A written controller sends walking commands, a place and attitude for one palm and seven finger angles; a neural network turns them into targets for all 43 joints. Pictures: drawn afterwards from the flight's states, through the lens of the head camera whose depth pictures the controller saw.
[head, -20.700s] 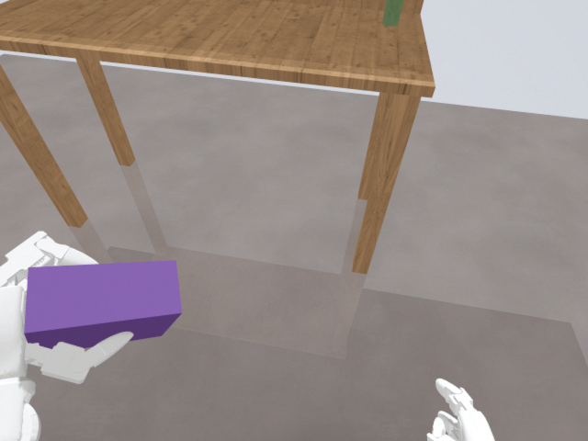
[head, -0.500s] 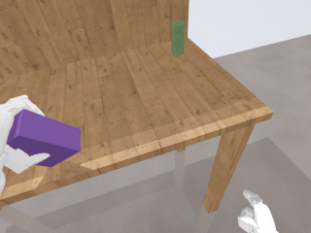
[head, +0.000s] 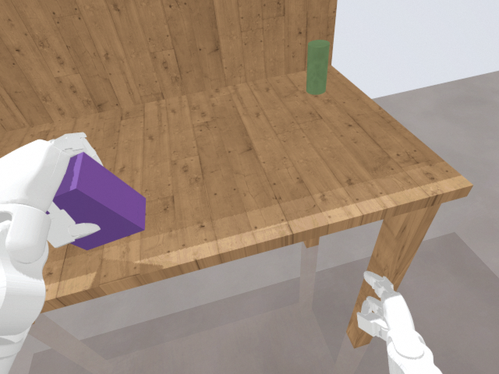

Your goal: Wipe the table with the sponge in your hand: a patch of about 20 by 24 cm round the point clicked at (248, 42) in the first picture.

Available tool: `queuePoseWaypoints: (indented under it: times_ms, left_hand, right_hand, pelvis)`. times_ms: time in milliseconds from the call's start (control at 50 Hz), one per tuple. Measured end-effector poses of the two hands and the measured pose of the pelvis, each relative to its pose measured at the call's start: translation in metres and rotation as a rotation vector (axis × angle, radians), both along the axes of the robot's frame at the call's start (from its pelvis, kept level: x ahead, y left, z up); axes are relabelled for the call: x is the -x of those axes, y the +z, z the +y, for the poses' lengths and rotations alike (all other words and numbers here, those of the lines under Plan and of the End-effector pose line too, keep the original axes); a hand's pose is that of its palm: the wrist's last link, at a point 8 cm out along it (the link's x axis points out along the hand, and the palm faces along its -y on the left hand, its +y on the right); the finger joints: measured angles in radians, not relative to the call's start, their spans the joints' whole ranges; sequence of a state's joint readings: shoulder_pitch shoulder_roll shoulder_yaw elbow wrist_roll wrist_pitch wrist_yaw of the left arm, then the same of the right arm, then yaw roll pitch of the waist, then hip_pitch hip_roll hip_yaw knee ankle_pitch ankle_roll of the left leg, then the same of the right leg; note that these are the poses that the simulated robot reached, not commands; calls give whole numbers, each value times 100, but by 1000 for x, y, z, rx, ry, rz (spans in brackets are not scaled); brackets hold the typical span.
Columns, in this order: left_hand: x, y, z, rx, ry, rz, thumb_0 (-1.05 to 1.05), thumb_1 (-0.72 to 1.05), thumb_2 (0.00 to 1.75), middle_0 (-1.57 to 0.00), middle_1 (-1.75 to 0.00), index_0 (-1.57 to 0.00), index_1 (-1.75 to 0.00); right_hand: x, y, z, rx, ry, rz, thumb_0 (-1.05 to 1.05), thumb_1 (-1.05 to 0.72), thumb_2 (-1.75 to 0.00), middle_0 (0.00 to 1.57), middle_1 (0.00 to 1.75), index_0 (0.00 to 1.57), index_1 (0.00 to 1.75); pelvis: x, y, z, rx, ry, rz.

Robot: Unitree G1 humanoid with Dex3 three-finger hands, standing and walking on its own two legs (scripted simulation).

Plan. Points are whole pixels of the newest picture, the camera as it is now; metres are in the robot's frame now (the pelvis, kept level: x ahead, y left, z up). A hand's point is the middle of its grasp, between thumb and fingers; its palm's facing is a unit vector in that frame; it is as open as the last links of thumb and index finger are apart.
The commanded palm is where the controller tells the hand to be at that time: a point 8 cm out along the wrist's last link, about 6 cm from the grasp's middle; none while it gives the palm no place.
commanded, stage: turn the palm down, sponge in hand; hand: left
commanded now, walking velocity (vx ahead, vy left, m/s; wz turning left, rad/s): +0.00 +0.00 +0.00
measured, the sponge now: (97, 212) +0.25 +0.28 +0.17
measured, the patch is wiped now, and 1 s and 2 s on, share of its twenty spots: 0.00 0.00 0.00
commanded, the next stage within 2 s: move the sponge above the wiping area in 0.80 s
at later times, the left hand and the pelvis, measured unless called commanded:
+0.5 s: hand (63, 192) +0.23 +0.28 +0.23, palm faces +0.30 -0.09 -0.95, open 9.9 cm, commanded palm +0.18 +0.28 +0.31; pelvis -0.01 +0.00 +0.00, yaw -1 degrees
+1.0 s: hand (80, 194) +0.24 +0.26 +0.23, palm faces +0.30 -0.09 -0.95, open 9.8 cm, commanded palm +0.18 +0.26 +0.30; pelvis -0.02 -0.02 +0.00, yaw -1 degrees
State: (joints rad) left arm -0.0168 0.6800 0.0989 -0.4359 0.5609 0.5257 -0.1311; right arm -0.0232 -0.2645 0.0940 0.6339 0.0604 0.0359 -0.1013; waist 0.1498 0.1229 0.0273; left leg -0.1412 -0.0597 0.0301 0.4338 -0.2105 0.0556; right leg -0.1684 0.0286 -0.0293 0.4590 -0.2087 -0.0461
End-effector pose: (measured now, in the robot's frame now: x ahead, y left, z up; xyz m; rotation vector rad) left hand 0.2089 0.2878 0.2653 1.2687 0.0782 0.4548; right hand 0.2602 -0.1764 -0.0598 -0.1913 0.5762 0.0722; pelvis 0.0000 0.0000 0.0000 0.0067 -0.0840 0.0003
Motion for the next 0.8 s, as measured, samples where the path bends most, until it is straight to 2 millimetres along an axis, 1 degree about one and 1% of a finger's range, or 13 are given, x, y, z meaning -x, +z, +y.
queuePoseWaypoints:
  times_ms: [160,260,320,540,720,800]
  left_hand:
    - [5,14,4,-60,43,-1,-1,-48,103,-74,-135,-77,-135]
    - [7,21,0,-92,41,-17,-1,-48,103,-74,-135,-77,-135]
    - [7,21,-2,-105,41,-19,-1,-48,103,-74,-135,-77,-135]
    - [10,12,-12,-127,28,-17,-1,-48,103,-74,-135,-77,-135]
    - [9,15,-19,-136,34,-32,-1,-48,103,-75,-135,-77,-135]
    - [9,14,-23,-133,32,-26,-1,-48,103,-74,-135,-77,-135]
  right_hand:
    - [-6,7,13,-11,38,-14,1,-90,-90,20,30,20,30]
    - [-4,9,16,-16,46,-14,1,-90,-90,20,30,20,30]
    - [-1,8,16,-22,45,-8,1,-90,-90,20,30,20,30]
    - [13,-1,1,-14,32,24,1,-90,-90,20,30,20,30]
    - [16,-4,-12,-22,8,20,1,-90,-90,20,30,20,30]
    - [15,-3,-18,-25,0,9,1,-90,-90,20,30,20,30]
  pelvis:
    - [6,1,4,0,-1,-9]
    - [10,1,4,-3,-1,-14]
    - [12,1,3,-4,-2,-15]
    - [15,1,-3,-8,-12,-25]
    - [16,0,-10,-11,-15,-27]
    - [16,0,-14,-12,-15,-25]
